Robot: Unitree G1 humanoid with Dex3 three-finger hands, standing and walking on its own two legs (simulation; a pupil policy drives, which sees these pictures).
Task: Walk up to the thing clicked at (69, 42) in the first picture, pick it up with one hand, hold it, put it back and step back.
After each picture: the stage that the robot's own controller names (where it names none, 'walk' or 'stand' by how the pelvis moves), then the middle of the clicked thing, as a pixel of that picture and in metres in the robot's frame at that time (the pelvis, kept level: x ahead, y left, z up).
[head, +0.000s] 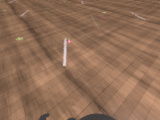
stand; (69, 40) +1.93 +0.59 -0.72
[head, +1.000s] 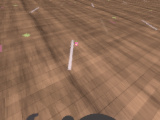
walk; (76, 43) +1.86 +0.29 -0.70
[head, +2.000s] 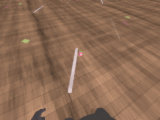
walk; (80, 53) +1.36 +0.14 -0.72
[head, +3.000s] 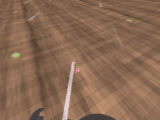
walk; (77, 68) +0.95 +0.17 -0.70
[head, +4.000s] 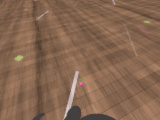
walk; (80, 81) +0.66 +0.16 -0.71
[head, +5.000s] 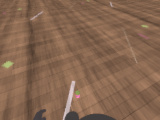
stand; (77, 94) +0.46 +0.13 -0.69
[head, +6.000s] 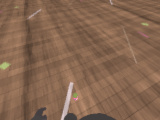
stand; (75, 96) +0.40 +0.15 -0.70
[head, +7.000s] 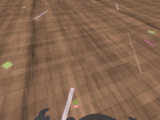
stand; (75, 103) +0.33 +0.13 -0.72
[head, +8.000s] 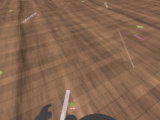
stand; (72, 106) +0.30 +0.18 -0.71
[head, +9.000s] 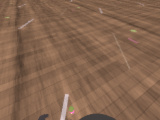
stand; (71, 110) +0.30 +0.19 -0.72
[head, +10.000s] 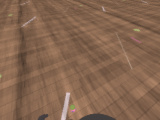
stand; (72, 108) +0.30 +0.17 -0.73
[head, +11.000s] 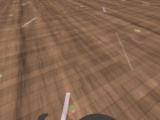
stand; (72, 108) +0.31 +0.17 -0.73
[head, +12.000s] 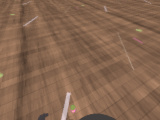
stand; (73, 108) +0.30 +0.17 -0.73
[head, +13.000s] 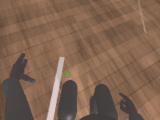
go down; (68, 75) +0.37 +0.17 -0.43
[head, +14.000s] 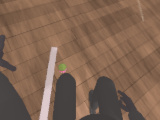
go down; (62, 68) +0.39 +0.20 -0.31
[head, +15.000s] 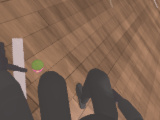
close in; (37, 66) +0.37 +0.24 -0.22
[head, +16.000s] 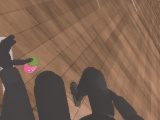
close; (31, 64) +0.38 +0.24 -0.22
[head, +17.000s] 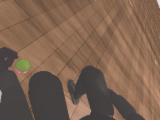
close; (22, 66) +0.37 +0.25 -0.22
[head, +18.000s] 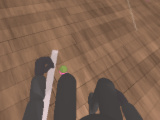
lift; (63, 70) +0.39 +0.21 -0.30
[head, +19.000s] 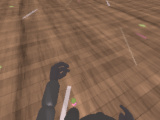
close; (73, 102) +0.34 +0.14 -0.64
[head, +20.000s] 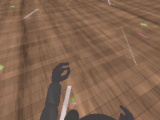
close; (73, 101) +0.34 +0.16 -0.67
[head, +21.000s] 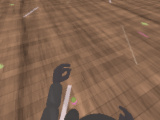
hold; (73, 101) +0.34 +0.15 -0.67
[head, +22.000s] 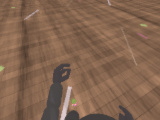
stand; (73, 102) +0.33 +0.15 -0.67
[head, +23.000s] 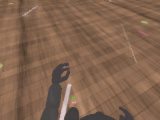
stand; (73, 99) +0.34 +0.16 -0.66
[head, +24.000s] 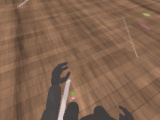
stand; (73, 95) +0.34 +0.16 -0.63
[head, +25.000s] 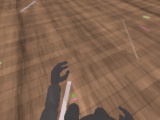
stand; (73, 97) +0.34 +0.16 -0.64
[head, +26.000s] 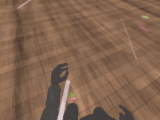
stand; (72, 96) +0.34 +0.15 -0.64
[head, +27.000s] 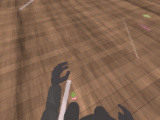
close; (73, 96) +0.35 +0.16 -0.63
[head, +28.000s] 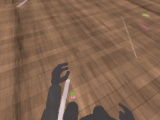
stand; (72, 95) +0.35 +0.16 -0.63
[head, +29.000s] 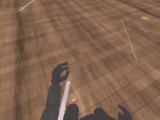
close; (72, 97) +0.34 +0.16 -0.64
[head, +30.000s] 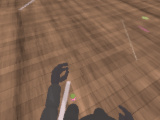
close; (72, 97) +0.34 +0.15 -0.64
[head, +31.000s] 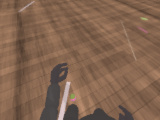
close; (72, 97) +0.34 +0.16 -0.65
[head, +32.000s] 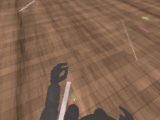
close; (73, 97) +0.34 +0.16 -0.64
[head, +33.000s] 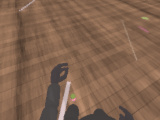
close; (73, 97) +0.34 +0.15 -0.65
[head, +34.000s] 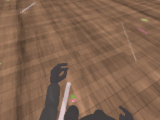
close; (73, 98) +0.34 +0.16 -0.65
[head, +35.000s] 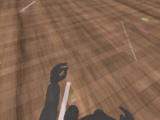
close; (73, 97) +0.34 +0.15 -0.65
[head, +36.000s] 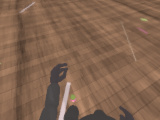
close; (73, 98) +0.34 +0.15 -0.65
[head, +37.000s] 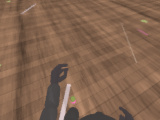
close; (73, 100) +0.33 +0.15 -0.66
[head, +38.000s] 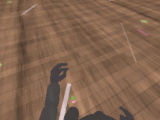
close; (73, 99) +0.34 +0.16 -0.66
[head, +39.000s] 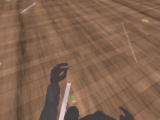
close; (73, 98) +0.33 +0.15 -0.66
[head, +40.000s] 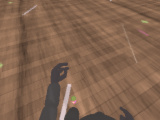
close; (73, 99) +0.34 +0.15 -0.66
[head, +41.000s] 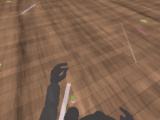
close; (73, 99) +0.34 +0.16 -0.66
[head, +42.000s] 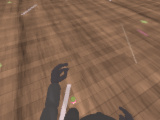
close; (73, 100) +0.33 +0.15 -0.66
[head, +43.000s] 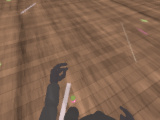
close; (73, 99) +0.34 +0.15 -0.66
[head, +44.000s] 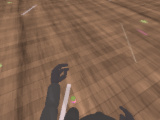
close; (73, 99) +0.34 +0.15 -0.66
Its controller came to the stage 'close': yes
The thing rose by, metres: 0.01
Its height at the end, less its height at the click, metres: +0.00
